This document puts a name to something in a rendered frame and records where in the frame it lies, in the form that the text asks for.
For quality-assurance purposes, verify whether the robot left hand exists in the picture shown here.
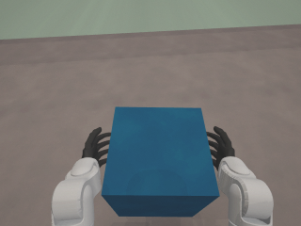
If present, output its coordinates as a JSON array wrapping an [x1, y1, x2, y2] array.
[[82, 127, 111, 168]]

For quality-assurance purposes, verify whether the carton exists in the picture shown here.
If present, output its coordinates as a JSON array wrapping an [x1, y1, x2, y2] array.
[[101, 106, 220, 218]]

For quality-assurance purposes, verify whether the robot right hand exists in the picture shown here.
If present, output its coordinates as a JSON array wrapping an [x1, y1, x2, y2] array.
[[206, 126, 235, 170]]

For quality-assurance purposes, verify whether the right robot forearm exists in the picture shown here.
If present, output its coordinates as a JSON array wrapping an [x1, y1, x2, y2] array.
[[217, 156, 274, 226]]

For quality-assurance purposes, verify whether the left robot forearm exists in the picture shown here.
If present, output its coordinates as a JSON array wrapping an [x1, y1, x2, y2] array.
[[51, 157, 102, 226]]

